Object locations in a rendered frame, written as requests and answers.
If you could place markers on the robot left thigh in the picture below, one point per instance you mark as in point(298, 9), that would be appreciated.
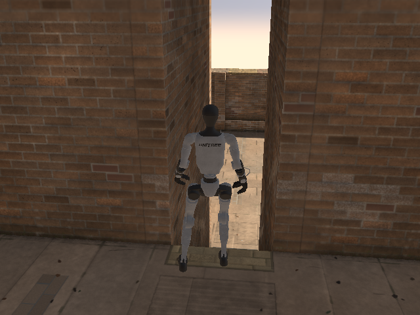
point(192, 195)

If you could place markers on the left robot hand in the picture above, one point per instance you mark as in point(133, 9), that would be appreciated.
point(181, 182)

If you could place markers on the left robot forearm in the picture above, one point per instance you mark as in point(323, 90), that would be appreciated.
point(179, 171)

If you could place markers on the right robot forearm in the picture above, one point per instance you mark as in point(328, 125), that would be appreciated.
point(241, 174)

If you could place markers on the right robot foot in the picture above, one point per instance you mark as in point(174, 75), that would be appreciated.
point(223, 260)

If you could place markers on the right robot hand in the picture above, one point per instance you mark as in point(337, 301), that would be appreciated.
point(238, 184)

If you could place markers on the right robot upper arm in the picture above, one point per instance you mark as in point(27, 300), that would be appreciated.
point(234, 150)

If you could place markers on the left robot upper arm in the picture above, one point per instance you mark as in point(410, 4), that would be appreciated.
point(186, 149)

